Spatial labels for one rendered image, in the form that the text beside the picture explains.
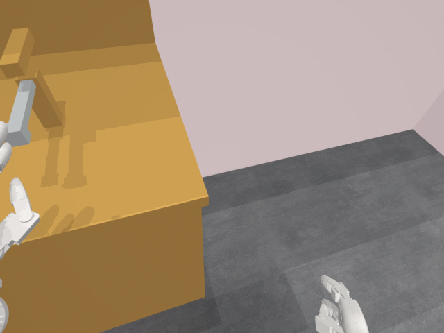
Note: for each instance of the robot right hand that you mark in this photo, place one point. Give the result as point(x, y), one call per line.
point(347, 317)

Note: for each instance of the robot left hand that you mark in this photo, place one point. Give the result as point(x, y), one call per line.
point(15, 227)

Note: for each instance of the counter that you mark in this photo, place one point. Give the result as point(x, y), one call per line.
point(109, 169)

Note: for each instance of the tap lever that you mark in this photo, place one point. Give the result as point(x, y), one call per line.
point(18, 133)

